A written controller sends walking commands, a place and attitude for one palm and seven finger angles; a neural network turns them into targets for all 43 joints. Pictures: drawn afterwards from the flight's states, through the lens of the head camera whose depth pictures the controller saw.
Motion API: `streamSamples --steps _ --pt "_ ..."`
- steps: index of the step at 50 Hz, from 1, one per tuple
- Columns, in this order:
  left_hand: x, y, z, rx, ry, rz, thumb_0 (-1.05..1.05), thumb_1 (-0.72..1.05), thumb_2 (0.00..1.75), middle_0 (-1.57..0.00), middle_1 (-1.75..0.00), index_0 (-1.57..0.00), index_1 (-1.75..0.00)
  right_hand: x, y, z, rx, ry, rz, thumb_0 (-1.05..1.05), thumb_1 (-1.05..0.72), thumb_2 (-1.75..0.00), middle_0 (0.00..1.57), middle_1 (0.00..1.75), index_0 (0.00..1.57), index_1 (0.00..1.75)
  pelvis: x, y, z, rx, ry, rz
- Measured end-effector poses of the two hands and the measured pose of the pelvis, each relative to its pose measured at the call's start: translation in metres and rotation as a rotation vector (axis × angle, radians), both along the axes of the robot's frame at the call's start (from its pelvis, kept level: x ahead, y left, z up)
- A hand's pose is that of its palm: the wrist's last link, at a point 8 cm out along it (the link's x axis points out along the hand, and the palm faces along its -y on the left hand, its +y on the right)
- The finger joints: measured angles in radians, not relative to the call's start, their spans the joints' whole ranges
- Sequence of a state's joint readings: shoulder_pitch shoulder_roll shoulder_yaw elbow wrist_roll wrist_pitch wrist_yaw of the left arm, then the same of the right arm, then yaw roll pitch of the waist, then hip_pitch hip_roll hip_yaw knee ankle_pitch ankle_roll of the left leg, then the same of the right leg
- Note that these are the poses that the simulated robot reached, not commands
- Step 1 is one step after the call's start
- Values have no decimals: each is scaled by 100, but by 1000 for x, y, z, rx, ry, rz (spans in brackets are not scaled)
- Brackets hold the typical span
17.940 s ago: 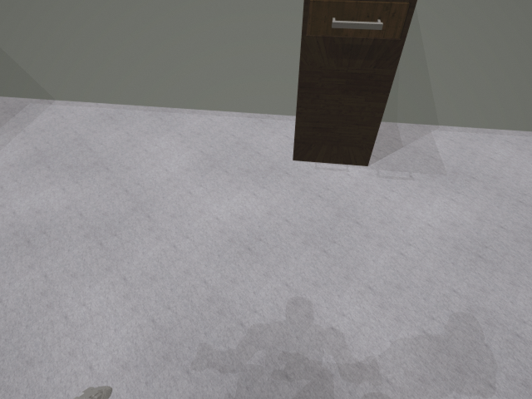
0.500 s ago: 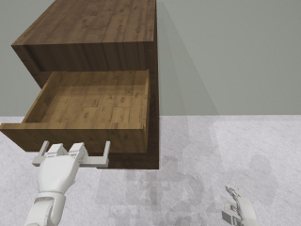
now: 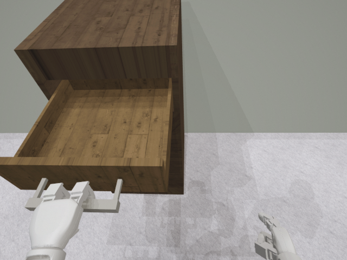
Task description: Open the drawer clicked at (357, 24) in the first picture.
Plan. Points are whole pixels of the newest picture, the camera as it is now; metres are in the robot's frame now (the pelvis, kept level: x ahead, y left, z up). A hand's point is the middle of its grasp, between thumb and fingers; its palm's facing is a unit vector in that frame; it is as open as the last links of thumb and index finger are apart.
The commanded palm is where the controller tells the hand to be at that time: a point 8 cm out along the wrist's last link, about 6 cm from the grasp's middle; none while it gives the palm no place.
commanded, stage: pull the drawer open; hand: left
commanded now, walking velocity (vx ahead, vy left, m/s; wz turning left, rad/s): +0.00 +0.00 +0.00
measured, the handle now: (77, 194) +0.24 +0.25 +0.03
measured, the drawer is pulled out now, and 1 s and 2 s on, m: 0.29 0.30 0.30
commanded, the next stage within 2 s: open the thumb to release the handle in 0.22 s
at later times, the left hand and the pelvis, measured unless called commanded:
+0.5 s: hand (63, 226) +0.17 +0.26 +0.02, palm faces +0.05 -0.05 -1.00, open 6.1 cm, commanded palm +0.14 +0.26 +0.07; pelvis +0.00 +0.00 -0.01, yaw +0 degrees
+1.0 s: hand (64, 230) +0.17 +0.26 +0.02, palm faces +0.03 -0.08 -1.00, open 13.5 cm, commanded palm +0.14 +0.25 +0.06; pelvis -0.01 +0.01 -0.01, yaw +1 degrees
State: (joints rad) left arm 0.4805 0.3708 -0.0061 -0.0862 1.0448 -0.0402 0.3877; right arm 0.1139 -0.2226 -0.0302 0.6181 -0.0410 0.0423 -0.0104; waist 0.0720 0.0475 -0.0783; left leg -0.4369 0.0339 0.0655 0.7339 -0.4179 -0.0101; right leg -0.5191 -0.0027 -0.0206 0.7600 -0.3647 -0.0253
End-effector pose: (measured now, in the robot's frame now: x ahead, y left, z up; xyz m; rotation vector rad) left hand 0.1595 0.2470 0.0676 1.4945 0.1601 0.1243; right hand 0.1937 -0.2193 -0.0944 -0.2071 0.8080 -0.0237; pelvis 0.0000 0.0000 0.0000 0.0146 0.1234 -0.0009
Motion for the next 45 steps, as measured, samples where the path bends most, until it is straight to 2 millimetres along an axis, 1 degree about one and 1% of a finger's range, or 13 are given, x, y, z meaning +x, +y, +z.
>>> streamSamples --steps 3,6,17,20,24,29,40,45 --pt "-8 -1 0 0 2 0 1 70 80 -33 -135 -42 -135 1 0 -1 0 -1 7 1 -90 -90 21 30 20 30 0 0 -1 0 3 0" --pt "-11 -1 1 1 -3 0 1 70 79 -32 -135 -42 -135 2 0 -1 2 -3 14 1 -90 -90 20 30 20 30 0 0 -3 1 7 -3" --pt "-13 0 1 0 -2 -5 1 72 76 -30 -131 -40 -133 3 -2 0 11 -15 9 1 -90 -90 21 30 20 30 4 2 -7 0 27 -17" --pt "-11 3 -1 23 -23 -9 0 71 77 -32 -132 -41 -133 2 -3 -6 -10 2 14 1 -90 -90 21 30 20 30 2 3 -9 -2 30 -4" --pt "-9 12 1 26 -55 49 -1 65 77 -36 -132 -40 -132 1 -2 -12 -12 23 9 1 -90 -90 20 30 20 30 2 3 -10 -3 32 5" --pt "-10 15 4 12 -49 92 0 47 71 -36 -130 -39 -130 0 4 -12 -3 26 16 1 -90 -90 20 30 20 30 1 4 -8 -5 22 14" --pt "-15 13 4 -3 -25 56 0 -17 44 -29 -120 -35 -123 5 17 -2 8 -20 58 1 -90 -90 21 30 20 30 -4 6 -6 -7 7 16" --pt "-16 12 4 -7 -39 43 0 -36 36 -28 -118 -33 -121 4 18 -2 4 -20 61 1 -90 -90 21 30 20 30 -6 8 -7 -8 7 15"
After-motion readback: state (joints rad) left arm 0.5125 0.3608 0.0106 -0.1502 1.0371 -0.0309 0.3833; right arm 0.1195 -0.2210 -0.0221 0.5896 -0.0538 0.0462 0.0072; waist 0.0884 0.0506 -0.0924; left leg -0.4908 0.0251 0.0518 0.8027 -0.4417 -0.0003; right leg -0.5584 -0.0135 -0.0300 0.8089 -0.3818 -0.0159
